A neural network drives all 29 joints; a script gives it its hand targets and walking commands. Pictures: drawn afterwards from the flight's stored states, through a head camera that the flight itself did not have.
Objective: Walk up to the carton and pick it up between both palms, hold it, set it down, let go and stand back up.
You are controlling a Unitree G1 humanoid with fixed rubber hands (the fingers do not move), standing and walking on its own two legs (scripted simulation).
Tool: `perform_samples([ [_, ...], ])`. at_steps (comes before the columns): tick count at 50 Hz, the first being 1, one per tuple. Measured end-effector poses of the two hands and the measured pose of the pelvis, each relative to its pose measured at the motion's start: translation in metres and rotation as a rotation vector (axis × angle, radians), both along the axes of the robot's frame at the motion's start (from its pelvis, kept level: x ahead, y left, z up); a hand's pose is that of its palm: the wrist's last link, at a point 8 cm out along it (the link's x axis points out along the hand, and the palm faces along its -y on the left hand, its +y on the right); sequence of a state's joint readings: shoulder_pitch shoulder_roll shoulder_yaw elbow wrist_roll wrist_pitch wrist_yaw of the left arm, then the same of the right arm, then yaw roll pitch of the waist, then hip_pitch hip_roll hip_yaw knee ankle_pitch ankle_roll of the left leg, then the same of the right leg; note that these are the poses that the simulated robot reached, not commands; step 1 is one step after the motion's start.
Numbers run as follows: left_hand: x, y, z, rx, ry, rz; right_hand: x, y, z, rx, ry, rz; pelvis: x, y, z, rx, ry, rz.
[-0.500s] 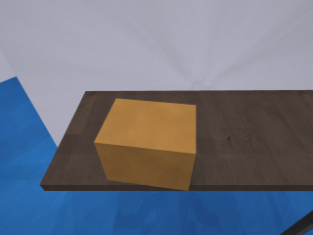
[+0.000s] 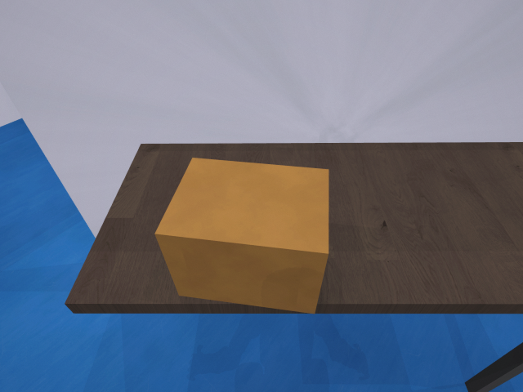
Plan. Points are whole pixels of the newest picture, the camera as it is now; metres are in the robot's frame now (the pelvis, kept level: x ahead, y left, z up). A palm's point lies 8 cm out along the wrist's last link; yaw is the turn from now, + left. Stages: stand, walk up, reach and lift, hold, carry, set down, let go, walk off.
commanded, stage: stand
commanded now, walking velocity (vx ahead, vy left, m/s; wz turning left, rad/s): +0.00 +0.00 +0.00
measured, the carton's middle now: (252, 233) +0.40 +0.02 +0.03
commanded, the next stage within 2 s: none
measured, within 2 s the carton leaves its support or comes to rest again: neither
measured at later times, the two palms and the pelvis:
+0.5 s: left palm out of the picture +0.08 +0.30 -0.10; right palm out of the picture +0.07 -0.29 -0.12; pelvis +0.00 +0.00 +0.00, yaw +0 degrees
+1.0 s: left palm out of the picture +0.08 +0.31 -0.10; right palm out of the picture +0.07 -0.29 -0.12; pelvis +0.00 +0.00 +0.00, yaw +0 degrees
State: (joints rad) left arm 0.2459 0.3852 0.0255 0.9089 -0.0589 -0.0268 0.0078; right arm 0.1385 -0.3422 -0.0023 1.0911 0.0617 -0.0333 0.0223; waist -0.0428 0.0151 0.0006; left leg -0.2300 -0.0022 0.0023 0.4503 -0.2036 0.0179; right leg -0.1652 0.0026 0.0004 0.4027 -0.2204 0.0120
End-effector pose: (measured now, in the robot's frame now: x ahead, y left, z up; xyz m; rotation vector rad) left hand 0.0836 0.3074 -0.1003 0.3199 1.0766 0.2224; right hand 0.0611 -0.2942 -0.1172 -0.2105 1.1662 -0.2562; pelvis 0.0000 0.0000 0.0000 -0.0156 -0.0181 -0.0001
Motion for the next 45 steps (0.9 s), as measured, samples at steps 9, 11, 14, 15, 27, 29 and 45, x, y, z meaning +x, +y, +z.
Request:
perform_samples([
  [9,-0.002,-0.001,-0.001,-0.002,0.006,0.002,0.005,0.0,0.0,0.001,-0.008,0.003,0.0,0.0,0.0,0.0,-0.001,0.0],
  [11,-0.002,-0.001,-0.001,-0.001,0.008,0.003,0.005,0.0,0.0,0.002,-0.008,0.003,-0.001,0.0,0.0,0.0,-0.001,0.0],
  [14,-0.002,0.0,0.0,0.001,0.008,0.002,0.005,0.0,0.0,0.002,-0.008,0.003,-0.001,0.0,0.0,0.0,-0.001,0.0],
  [15,-0.002,0.0,0.0,0.001,0.008,0.002,0.005,0.0,0.0,0.002,-0.008,0.003,-0.001,0.0,0.0,0.0,-0.001,0.0],
  [27,-0.003,-0.003,-0.002,-0.009,0.009,0.003,0.007,0.0,0.001,0.0,-0.009,0.004,-0.001,0.0,0.0,0.0,-0.001,0.0],
  [29,-0.003,-0.004,-0.003,-0.011,0.009,0.004,0.009,0.0,0.001,-0.001,-0.012,0.005,-0.001,0.0,0.0,0.0,-0.001,0.0],
  [45,-0.004,-0.002,-0.002,-0.003,0.022,0.004,0.014,0.0,0.001,0.001,-0.015,0.008,-0.001,0.0,0.0,0.0,-0.001,0.0],
])
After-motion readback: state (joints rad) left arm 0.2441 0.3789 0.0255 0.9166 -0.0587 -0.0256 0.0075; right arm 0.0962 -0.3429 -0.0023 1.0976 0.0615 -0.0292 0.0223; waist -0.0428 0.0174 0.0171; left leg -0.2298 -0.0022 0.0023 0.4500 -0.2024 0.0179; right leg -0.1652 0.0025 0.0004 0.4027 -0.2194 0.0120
